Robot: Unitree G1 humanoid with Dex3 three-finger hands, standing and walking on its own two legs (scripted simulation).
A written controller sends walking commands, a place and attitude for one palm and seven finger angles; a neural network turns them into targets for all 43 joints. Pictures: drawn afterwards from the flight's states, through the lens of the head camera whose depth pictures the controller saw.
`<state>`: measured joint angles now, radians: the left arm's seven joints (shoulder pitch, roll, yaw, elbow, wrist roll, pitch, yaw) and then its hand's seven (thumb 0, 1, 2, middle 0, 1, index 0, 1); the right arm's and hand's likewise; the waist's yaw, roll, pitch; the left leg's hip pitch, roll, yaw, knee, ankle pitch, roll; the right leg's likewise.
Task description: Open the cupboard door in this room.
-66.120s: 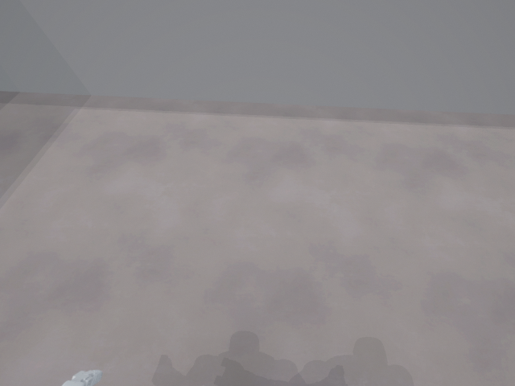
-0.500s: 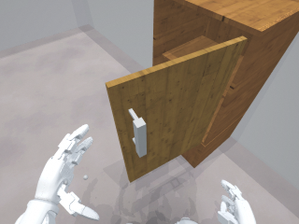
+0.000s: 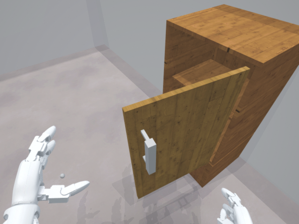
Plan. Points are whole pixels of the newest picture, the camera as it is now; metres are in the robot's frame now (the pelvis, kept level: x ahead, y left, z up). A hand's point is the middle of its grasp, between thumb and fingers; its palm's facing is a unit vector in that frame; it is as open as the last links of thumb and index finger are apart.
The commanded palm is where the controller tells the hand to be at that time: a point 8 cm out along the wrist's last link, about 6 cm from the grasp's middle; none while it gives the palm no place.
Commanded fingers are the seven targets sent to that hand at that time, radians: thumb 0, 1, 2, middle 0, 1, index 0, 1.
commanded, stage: draw the hand back to the body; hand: left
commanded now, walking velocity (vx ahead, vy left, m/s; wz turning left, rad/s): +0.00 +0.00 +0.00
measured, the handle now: (147, 152) +0.33 +0.05 +0.00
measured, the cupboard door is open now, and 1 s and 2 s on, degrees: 81 81 81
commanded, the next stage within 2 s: step back with the hand held close in 0.76 s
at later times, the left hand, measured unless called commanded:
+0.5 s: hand (31, 154) +0.19 +0.25 +0.18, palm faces +0.48 -0.78 -0.41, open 8.0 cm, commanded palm +0.14 +0.28 +0.19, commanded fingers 0.00 0.90 0.90 -0.20 -0.30 -0.20 -0.30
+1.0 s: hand (38, 156) +0.19 +0.23 +0.18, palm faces +0.46 -0.78 -0.43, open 7.4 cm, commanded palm +0.13 +0.27 +0.19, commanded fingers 0.00 0.90 0.90 -0.20 -0.30 -0.20 -0.30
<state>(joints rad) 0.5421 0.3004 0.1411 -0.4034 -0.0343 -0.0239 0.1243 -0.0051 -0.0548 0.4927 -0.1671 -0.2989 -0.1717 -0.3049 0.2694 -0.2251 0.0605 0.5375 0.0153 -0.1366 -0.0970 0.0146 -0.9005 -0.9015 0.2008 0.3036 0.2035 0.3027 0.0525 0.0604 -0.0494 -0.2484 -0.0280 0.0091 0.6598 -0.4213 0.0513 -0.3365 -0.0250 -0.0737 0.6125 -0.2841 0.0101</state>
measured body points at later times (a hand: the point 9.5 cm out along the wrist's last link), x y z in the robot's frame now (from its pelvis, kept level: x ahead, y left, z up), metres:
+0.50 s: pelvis +0.00 -0.02 +0.02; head -0.02 -0.04 +0.47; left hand +0.16 +0.29 +0.21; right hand +0.19 -0.24 -0.07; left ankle -0.04 +0.08 -0.72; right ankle +0.02 -0.13 -0.72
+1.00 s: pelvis -0.01 -0.03 +0.02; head -0.02 -0.05 +0.47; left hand +0.16 +0.27 +0.21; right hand +0.17 -0.26 -0.07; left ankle -0.04 +0.08 -0.72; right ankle +0.02 -0.13 -0.72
